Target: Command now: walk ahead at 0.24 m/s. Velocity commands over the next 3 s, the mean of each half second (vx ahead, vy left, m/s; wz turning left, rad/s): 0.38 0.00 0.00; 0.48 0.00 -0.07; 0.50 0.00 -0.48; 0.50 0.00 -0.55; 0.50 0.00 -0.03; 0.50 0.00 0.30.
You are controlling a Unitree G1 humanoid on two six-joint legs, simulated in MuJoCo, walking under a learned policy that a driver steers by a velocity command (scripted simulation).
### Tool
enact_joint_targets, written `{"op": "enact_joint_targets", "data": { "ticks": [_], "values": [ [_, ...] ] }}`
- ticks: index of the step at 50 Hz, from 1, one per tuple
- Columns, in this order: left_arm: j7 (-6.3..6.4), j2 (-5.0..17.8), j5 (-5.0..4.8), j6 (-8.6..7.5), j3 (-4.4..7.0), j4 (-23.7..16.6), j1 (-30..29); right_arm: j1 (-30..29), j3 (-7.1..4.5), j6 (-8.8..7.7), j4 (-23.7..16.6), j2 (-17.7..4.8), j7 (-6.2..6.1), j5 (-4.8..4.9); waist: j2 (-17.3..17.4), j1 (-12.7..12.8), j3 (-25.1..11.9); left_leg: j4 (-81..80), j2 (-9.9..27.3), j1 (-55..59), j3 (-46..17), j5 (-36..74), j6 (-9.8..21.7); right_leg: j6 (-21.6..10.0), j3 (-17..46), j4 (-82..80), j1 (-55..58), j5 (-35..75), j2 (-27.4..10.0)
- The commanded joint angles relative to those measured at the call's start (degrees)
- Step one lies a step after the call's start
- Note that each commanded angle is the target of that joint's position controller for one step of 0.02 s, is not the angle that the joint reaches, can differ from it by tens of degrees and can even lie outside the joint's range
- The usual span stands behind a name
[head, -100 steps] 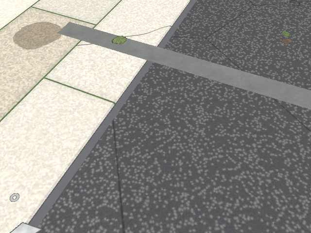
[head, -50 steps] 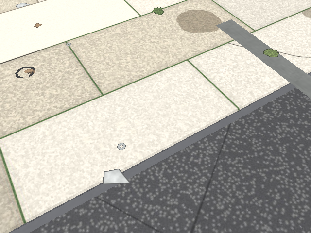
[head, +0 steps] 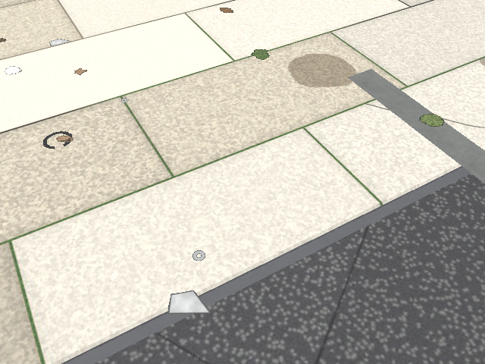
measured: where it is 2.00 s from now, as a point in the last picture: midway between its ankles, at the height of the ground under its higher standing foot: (304, 230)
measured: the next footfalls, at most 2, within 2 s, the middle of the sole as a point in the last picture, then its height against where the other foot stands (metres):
left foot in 0.58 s outside the picture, level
right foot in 1.14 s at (294, 313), level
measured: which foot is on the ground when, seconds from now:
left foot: down 0.00-0.14, up 0.16-0.56, down 0.58-1.00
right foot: down 0.00-0.60, up 0.62-1.00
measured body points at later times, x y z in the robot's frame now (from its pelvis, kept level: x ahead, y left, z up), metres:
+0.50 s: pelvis +0.19 -0.03 -0.01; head +0.22 -0.05 +0.44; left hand +0.06 +0.18 -0.14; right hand +0.37 -0.25 -0.14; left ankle +0.34 +0.06 -0.71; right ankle +0.02 -0.11 -0.74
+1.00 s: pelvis +0.47 -0.02 +0.00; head +0.50 -0.02 +0.45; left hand +0.64 +0.19 -0.13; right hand +0.38 -0.25 -0.15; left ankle +0.37 +0.04 -0.74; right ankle +0.64 -0.16 -0.70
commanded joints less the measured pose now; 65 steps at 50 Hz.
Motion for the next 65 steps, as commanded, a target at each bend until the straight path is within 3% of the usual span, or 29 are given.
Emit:
{"op": "enact_joint_targets", "data": {
  "ticks": [1, 4, 6, 7, 8, 9, 11, 17, 23, 27, 29, 30, 31, 32, 33, 34, 36, 41, 46, 50, 53, 55, 56, 57, 58, 59, 60, 62, 65],
  "values": [
    [-0.5, 2.8, 0.85, -1.83, 0.52, -4.7, -4.3, 5.8, -2.58, -0.51, -0.2, -9.5, -0.09, -0.31, 9.8, -2.6, 9.5, -17.4, 17.5, -2.8, -23.6, -26.2, 10.3, -0.9, -3.5, 8.9, -13.3, -0.7, -0.5],
    [-1.25, 3.6, 0.06, -3.56, 1.14, -5.1, -1.8, 2.5, -3.2, -1.57, -1.6, -9.5, 0.35, -0.24, 8.0, 0.4, 8.0, -15.3, 15.8, -5.5, -18.4, -18.7, 9.4, -2.0, -3.9, 4.3, -7.2, -1.4, -1.3],
    [-0.91, 2.5, -0.65, -4.23, 1.51, -1.4, 8.4, -2.0, -3.25, -1.9, -3.4, -8.2, 0.53, 0.17, 5.3, 5.5, 8.0, -7.8, 10.1, -17.9, -11.2, -16.4, 6.4, -2.6, -5.1, -7.0, 11.5, 3.5, 1.2],
    [-0.26, 5.4, -0.07, -4.67, 2.31, 0.1, 14.3, -3.8, -2.57, -2.53, -4.9, -5.3, 0.75, -0.09, -3.2, 7.5, 7.1, 4.6, 5.3, -25.3, -5.0, -12.6, 4.2, -3.3, 6.1, -14.0, 19.5, -3.1, -6.2],
    [-0.14, 11.7, -0.21, -4.78, 3.94, 1.6, 21.5, -5.0, -1.52, -3.29, -7.2, -1.3, 1.33, 0.12, -16.4, 8.9, 4.1, 21.5, -1.4, -34.1, 4.7, -10.8, 1.9, -7.4, 30.1, -24.7, 24.3, -19.7, -19.5],
    [-0.1, 11.0, -0.31, -4.31, 3.96, 2.2, 20.0, -5.9, -2.46, -3.59, -7.9, -6.1, 1.72, -1.72, -9.7, 6.2, 8.1, 30.9, 1.7, -36.6, 3.1, -10.3, 2.4, -9.8, 35.2, -25.5, 18.5, -22.8, -23.2],
    [-0.63, 6.6, -0.26, -5.3, 2.95, -1.2, 10.8, -4.5, -2.11, -4.46, -6.8, -4.1, 3.03, -1.36, -2.5, 1.5, 11.1, 35.5, 6.0, -35.3, 1.8, -0.2, 2.3, -8.8, 25.4, -25.3, 12.5, -12.0, -18.5],
    [-0.3, 3.1, -0.69, -7.01, 1.49, 0.9, 16.1, -8.5, -2.13, -3.63, -8.6, -3.1, 3.82, -1.41, -4.3, 1.0, 6.3, 33.6, 6.2, -35.1, 7.8, 8.3, -0.8, -6.8, 6.9, -21.5, 16.9, 32.1, -11.8],
    [0.32, 3.7, -0.44, -6.99, 0.93, 1.6, 17.4, -21.6, -0.5, -3.36, -14.8, -1.0, 3.75, -0.34, -5.9, 3.0, 8.9, 13.3, 3.0, -26.8, 12.9, 13.3, -0.3, -6.5, 2.1, -22.1, 12.8, 44.5, -10.4],
    [0.59, 5.9, -0.55, -7.29, 1.42, 1.6, 14.3, -10.4, -2.02, -3.93, -12.8, -4.9, 2.32, -0.14, -6.3, -3.3, 2.3, 8.1, -0.9, -10.7, 12.6, 11.6, 4.3, -5.0, 0.2, -8.4, 16.6, 69.3, -12.2],
    [0.33, 6.3, -1.01, -6.96, 1.56, 0.7, 12.0, 6.4, -3.89, -4.84, -7.8, -8.2, 1.26, -0.84, -4.5, -10.3, -6.0, 2.4, 2.9, 10.3, 7.8, 11.7, 7.0, -4.0, -1.4, 13.3, 8.1, 57.4, -10.0],
    [-0.14, 1.7, -1.46, -6.87, 0.65, -1.0, 14.6, 13.6, -5.28, -4.94, -7.0, -13.6, 0.88, -2.26, 4.8, -9.9, -13.1, 1.1, 19.0, 23.2, -12.7, 2.2, 11.1, -3.0, -4.4, 33.3, -5.2, 26.3, -4.5],
    [-0.52, 1.4, -2.06, -6.46, 1.37, -0.8, 18.4, 11.2, -5.5, -4.19, -7.3, -13.8, 1.72, -1.31, 10.3, -6.5, -16.0, -8.4, 27.9, 26.6, -38.1, -1.2, 18.4, -2.5, -0.8, 49.5, -19.0, -6.3, 4.2],
    [-0.31, 4.4, -0.79, -6.11, 2.19, -2.1, 13.0, 4.4, -5.07, -4.2, -8.1, -11.1, 2.11, 0.33, 4.2, -4.3, -6.9, -11.1, 25.1, 18.5, -31.7, -7.4, 16.8, -3.5, 2.3, 50.2, -23.5, -0.8, -0.6],
    [-0.66, 4.3, -0.39, -6.41, 2.32, -3.6, 8.0, -0.4, -4.04, -4.68, -9.1, -7.0, 2.34, 0.61, 2.0, -3.3, -0.2, -13.4, 22.9, 9.8, -24.0, -5.5, 15.2, -3.7, 1.8, 47.3, -23.7, 4.0, -2.7],
    [-0.83, 3.3, -0.37, -6.41, 2.42, -3.9, 6.3, -2.1, -3.32, -5.33, -8.9, -4.4, 2.38, 0.15, 0.0, -1.2, 3.5, -15.2, 20.2, 3.2, -18.3, 1.1, 13.3, -3.6, 1.7, 43.8, -21.2, 6.1, -4.5],
    [-1.49, 1.2, 0.66, -5.01, 2.33, -3.6, 7.4, -0.8, -2.24, -6.44, -7.2, -1.6, 1.87, -0.17, 0.9, 1.8, 3.9, -16.4, 16.4, -3.1, -10.3, 10.4, 10.7, -2.3, 1.6, 38.7, -15.7, 7.0, -6.2],
    [-2.38, 1.4, 0.79, -3.18, 2.66, -7.5, -1.6, 6.0, -2.35, -7.5, -5.2, -4.6, 1.57, 0.1, 2.4, 1.6, 6.0, -19.0, 13.7, -2.4, -2.8, 19.5, 9.8, 0.2, -2.2, 29.0, -22.2, 13.6, -7.6],
    [-2.89, 0.2, -0.59, -3.43, 1.85, -11.4, -13.1, 10.8, -1.8, -7.59, -4.5, -4.1, 1.28, -0.03, 3.2, -1.6, 6.6, -19.0, 12.0, 2.4, 5.0, 29.8, 5.8, 0.2, -4.9, 13.4, -23.0, 23.5, -5.3],
    [-2.87, 0.3, -0.56, -3.7, 1.58, -13.5, -18.5, 14.4, -1.56, -7.46, -3.3, -4.0, 0.42, -0.52, 3.6, -3.3, 7.0, -17.0, 14.4, 10.9, 8.4, 37.5, 4.9, -1.9, -7.0, 6.2, -23.4, 23.6, -3.1],
    [-2.59, 1.3, -0.14, -4.11, 2.14, -13.5, -16.4, 13.5, -1.79, -7.23, -3.3, -5.4, -0.44, -0.76, 4.8, -1.2, 4.9, -9.0, 16.0, 16.2, 11.3, 57.2, 4.0, -4.8, -9.6, 3.3, -18.3, 17.1, 0.3],
    [-2.09, 3.2, 0.05, -4.45, 3.28, -11.1, -7.6, 12.1, -2.33, -6.62, -3.9, -7.2, -0.84, -0.97, 6.1, 2.7, -0.1, 4.7, 16.6, 17.3, 12.6, 68.5, 3.6, -7.4, -11.1, 1.8, -9.5, 11.9, 3.9],
    [-1.89, 4.5, 0.43, -4.83, 4.19, -8.6, 0.2, 11.2, -2.58, -6.23, -4.5, -8.0, -0.75, -0.68, 5.8, 6.1, -3.9, 15.6, 16.1, 13.7, 13.7, 63.8, 3.1, -9.1, -10.1, -2.6, 0.1, 13.8, 4.5],
    [-1.45, 8.6, 1.49, -4.89, 5.75, -6.8, 8.3, 9.4, -2.43, -6.37, -6.6, -7.7, -0.46, -0.3, 3.2, 10.0, -8.3, 31.5, 14.8, 1.6, 14.6, 47.7, 2.1, -12.6, 0.5, -4.1, 13.6, 11.0, -3.2],
    [-1.05, 14.5, 1.64, -4.28, 7.44, -7.5, 9.4, 12.9, -1.63, -6.76, -9.6, -2.1, 0.99, 0.74, -11.2, 6.1, -13.5, 55.2, 2.0, -24.2, 14.2, -4.5, -1.0, -23.4, 32.0, -7.1, 31.2, 13.8, -20.8],
    [-1.54, 13.0, -0.72, -3.48, 7.22, -7.1, 8.4, 6.8, -2.65, -7.3, -11.1, -6.4, 1.23, -0.13, -3.2, 6.7, -13.5, 60.0, 1.7, -31.9, 2.5, -8.0, -0.3, -23.6, 39.4, -13.1, 30.9, 11.9, -20.4],
    [-1.41, 11.4, -1.09, -3.37, 6.81, -7.9, 3.2, 2.2, -2.65, -8.15, -13.5, -6.5, 1.54, 0.18, -1.9, 4.7, -4.8, 56.5, 5.3, -35.4, 1.3, -2.0, 0.1, -21.3, 30.7, -14.9, 23.3, 13.7, -19.2],
    [-1.21, 6.5, -0.92, -3.84, 5.65, -8.6, -0.9, 0.9, -2.86, -8.03, -13.8, -6.1, 1.41, -0.4, 3.9, 0.6, 1.5, 48.0, 8.3, -29.6, 1.7, 2.0, -1.0, -16.8, 21.4, -17.2, 10.4, 25.4, -14.3],
    [-0.78, 6.3, -1.52, -5.24, 5.2, -8.2, 0.4, 1.9, -2.6, -4.84, -15.1, -3.9, 1.87, -2.1, 1.8, -2.2, 1.0, 40.7, 9.0, -24.2, 2.7, 1.5, -3.8, -15.0, 14.9, -18.0, 3.9, 34.0, -9.8]
  ]
}}
Over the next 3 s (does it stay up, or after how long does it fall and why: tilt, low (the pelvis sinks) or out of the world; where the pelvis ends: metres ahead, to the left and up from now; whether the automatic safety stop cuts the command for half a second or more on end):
stays up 1.44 -0.43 0.00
